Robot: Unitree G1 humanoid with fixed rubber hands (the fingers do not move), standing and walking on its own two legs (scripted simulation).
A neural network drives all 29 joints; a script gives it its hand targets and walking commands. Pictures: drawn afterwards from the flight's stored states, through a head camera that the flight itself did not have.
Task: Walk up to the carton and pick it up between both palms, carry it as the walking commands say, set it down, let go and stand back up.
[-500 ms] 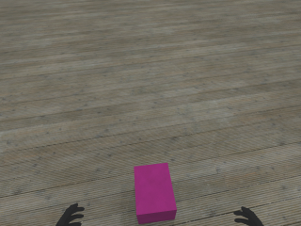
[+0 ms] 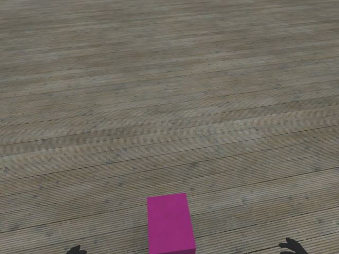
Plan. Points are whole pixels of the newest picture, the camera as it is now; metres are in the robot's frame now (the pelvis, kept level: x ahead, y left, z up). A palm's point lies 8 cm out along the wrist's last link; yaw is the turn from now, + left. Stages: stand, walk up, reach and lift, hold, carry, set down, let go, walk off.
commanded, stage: stand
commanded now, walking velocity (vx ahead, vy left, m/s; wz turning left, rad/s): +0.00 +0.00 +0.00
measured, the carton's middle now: (169, 227) +0.46 +0.05 -0.68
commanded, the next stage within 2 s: none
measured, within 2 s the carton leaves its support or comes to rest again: neither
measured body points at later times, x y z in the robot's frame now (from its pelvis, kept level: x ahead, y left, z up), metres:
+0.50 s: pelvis -0.04 +0.00 +0.01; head -0.06 +0.01 +0.46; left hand +0.04 +0.30 -0.11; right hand +0.05 -0.30 -0.10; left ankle -0.04 +0.13 -0.74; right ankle -0.04 -0.09 -0.74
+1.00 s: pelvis -0.05 +0.01 +0.01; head -0.06 +0.02 +0.46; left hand +0.04 +0.31 -0.12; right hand +0.05 -0.30 -0.11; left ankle -0.04 +0.13 -0.74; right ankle -0.04 -0.09 -0.74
